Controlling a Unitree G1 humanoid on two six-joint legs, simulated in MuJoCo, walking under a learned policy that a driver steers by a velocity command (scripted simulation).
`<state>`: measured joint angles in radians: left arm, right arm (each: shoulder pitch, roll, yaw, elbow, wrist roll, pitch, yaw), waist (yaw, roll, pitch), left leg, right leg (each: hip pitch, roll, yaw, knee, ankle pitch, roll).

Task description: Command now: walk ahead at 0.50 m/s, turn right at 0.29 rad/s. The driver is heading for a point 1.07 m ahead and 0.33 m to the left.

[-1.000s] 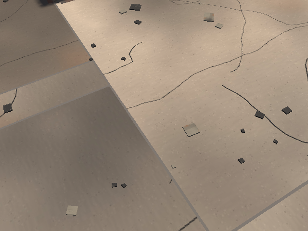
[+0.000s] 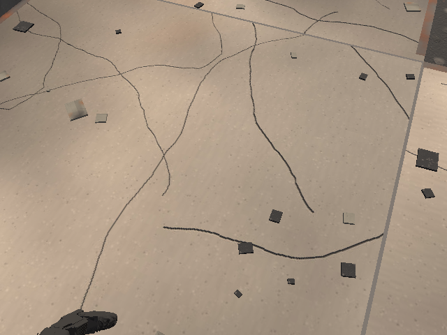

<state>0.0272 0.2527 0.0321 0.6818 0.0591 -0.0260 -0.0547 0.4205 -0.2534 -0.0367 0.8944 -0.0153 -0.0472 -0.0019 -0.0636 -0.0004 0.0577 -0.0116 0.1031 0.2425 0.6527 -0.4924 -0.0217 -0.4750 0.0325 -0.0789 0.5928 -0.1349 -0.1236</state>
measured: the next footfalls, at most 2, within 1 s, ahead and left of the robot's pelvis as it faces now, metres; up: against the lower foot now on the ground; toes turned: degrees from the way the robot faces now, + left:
left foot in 0.54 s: +0.44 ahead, +0.10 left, +0.00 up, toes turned +12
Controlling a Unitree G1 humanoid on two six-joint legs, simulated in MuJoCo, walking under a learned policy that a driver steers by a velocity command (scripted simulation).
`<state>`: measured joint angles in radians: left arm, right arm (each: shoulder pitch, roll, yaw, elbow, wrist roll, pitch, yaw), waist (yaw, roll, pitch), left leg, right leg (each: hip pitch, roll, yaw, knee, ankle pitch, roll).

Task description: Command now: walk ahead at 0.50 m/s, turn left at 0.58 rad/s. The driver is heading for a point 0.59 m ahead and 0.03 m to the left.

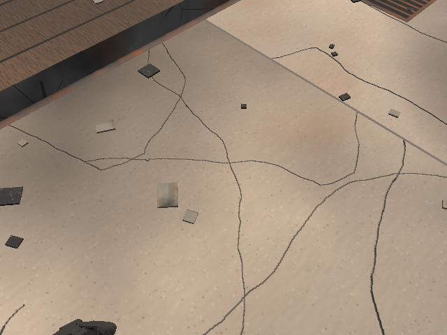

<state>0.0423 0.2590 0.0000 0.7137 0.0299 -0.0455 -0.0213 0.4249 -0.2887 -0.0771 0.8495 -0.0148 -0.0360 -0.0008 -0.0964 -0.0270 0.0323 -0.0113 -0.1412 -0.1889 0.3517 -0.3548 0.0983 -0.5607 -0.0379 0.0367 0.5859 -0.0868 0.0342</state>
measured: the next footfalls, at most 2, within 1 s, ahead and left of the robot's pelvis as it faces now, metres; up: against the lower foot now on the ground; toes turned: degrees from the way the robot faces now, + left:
right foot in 0.04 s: +0.19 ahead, -0.12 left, +0.00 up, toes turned +4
left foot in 0.56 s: +0.41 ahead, +0.15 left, +0.00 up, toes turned +24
